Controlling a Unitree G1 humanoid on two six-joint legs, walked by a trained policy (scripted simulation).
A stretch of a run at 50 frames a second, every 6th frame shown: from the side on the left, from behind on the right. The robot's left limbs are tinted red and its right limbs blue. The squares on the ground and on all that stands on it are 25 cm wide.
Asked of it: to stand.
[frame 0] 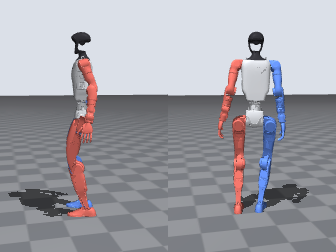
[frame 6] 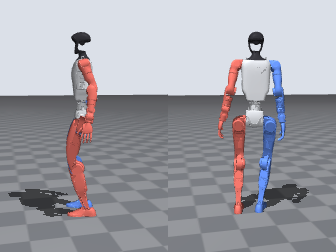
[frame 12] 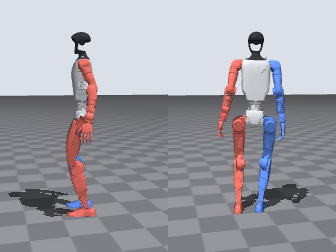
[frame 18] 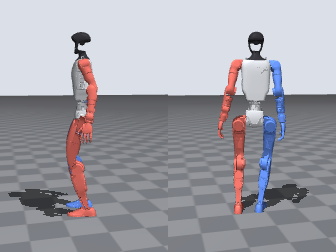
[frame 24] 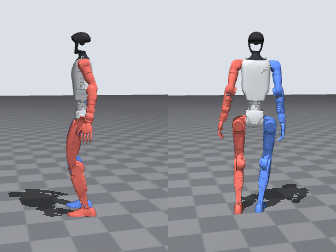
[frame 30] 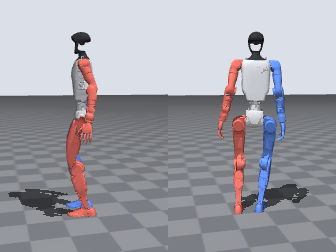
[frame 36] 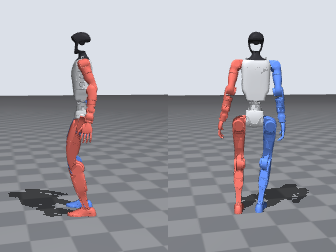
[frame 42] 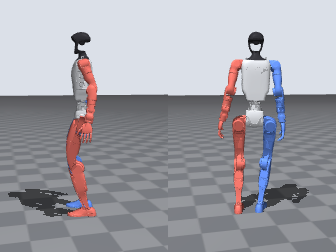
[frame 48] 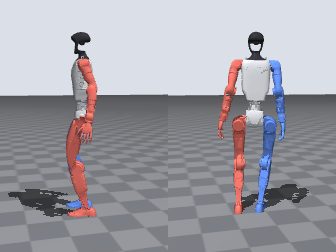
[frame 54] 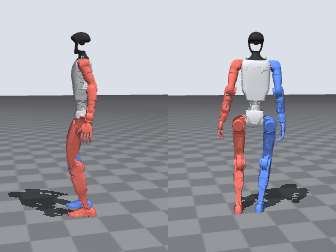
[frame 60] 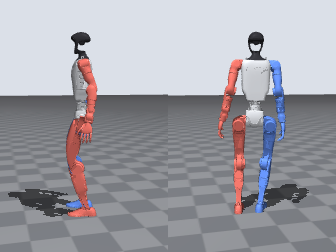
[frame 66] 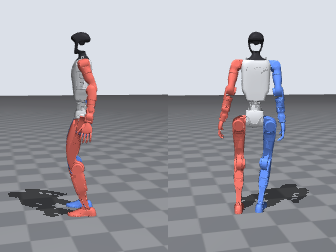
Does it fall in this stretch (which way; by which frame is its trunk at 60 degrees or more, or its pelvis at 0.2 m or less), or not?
no
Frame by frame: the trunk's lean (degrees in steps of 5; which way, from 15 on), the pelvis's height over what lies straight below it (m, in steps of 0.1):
0: 0, 0.8
6: 0, 0.8
12: 0, 0.8
18: 0, 0.8
24: 0, 0.8
30: 0, 0.8
36: 0, 0.8
42: 0, 0.8
48: 0, 0.8
54: 0, 0.8
60: 0, 0.8
66: 0, 0.8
